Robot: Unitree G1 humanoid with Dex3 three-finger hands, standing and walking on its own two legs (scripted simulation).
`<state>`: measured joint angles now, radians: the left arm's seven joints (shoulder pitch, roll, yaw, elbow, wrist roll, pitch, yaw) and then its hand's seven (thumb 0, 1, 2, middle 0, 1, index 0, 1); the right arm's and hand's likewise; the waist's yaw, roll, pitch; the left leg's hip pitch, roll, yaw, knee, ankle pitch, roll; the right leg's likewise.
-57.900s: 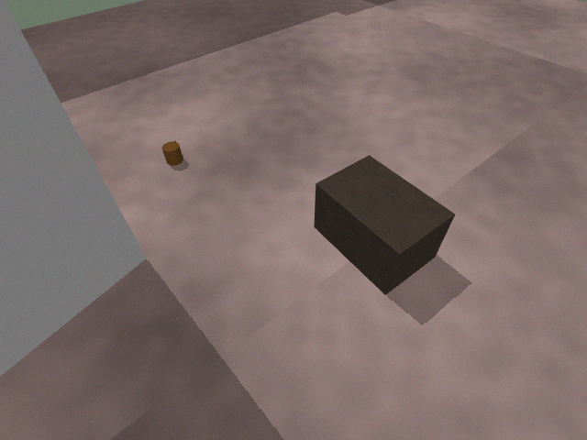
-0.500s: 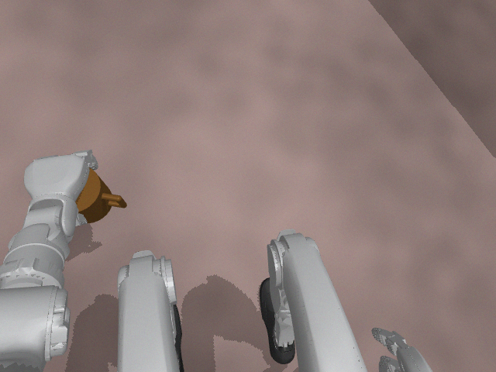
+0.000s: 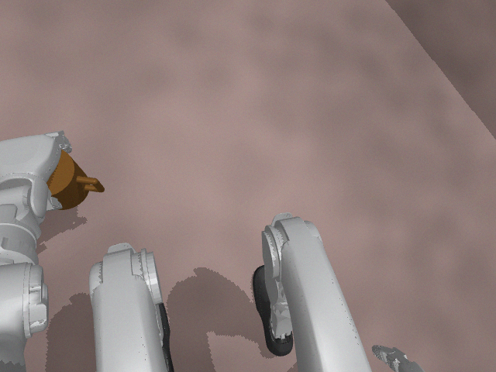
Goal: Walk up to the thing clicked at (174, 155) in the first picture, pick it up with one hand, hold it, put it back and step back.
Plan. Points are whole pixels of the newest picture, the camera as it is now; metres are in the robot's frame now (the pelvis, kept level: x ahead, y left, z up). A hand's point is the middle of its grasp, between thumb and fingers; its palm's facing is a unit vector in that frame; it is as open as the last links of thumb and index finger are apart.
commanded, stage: crouch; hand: left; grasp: from above
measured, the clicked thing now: (65, 181) +0.45 +0.26 -0.24
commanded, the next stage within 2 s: lower in 0.20 s
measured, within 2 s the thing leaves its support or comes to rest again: rests again in 0.92 s
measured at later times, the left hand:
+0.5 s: hand (52, 178) +0.46 +0.28 -0.23, palm faces -0.50 -0.08 -0.86, open 11.2 cm
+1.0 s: hand (64, 182) +0.46 +0.27 -0.28, palm faces -0.47 -0.09 -0.88, open 11.1 cm
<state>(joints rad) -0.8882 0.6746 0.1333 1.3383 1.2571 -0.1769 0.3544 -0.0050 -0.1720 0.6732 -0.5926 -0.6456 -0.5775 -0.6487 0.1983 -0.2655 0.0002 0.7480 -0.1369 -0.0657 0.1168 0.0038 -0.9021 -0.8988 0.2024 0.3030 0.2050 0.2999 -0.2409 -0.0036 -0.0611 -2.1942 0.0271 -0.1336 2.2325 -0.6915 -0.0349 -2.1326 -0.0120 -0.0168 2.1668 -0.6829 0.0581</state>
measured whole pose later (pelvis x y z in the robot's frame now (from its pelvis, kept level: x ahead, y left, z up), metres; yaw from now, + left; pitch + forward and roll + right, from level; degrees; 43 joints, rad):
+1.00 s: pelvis +0.00 +0.00 -0.07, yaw -3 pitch +34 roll -9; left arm -0.96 0.80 0.18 1.51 1.30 -0.21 0.48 -0.01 -0.17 0.60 -0.66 -0.59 -0.64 -0.59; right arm 0.12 -0.29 0.09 0.75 -0.20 -0.10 0.16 0.00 -0.89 -0.89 0.20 0.30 0.20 0.30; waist -0.29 -0.05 0.04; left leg -2.36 0.01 -0.19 2.47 -0.71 -0.04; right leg -2.28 0.01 -0.04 2.37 -0.69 0.08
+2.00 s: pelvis +0.00 +0.01 -0.07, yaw -6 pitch +31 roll -12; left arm -1.02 0.87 0.13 1.62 1.28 -0.21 0.50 0.00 -0.57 1.08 -0.11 -1.03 -0.09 -1.05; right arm 0.14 -0.30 0.17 0.74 -0.21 -0.17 0.22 0.00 -0.89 -0.89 0.20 0.30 0.20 0.30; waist -0.32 -0.06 0.07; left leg -2.36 0.01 -0.23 2.51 -0.70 -0.02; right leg -2.26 0.02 -0.07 2.36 -0.67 0.07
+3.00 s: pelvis -0.01 +0.01 +0.00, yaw -1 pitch +34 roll -8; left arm -0.96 0.76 0.00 1.22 1.11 -0.19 0.05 0.00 -0.54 1.02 -0.09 -1.03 -0.09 -1.04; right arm 0.17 -0.31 0.06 0.66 -0.08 0.01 0.11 0.00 -0.91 -0.90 0.20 0.30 0.20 0.30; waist -0.19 0.02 -0.09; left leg -2.17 0.02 -0.14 2.23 -0.66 -0.02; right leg -2.10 -0.01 -0.03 2.14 -0.65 0.06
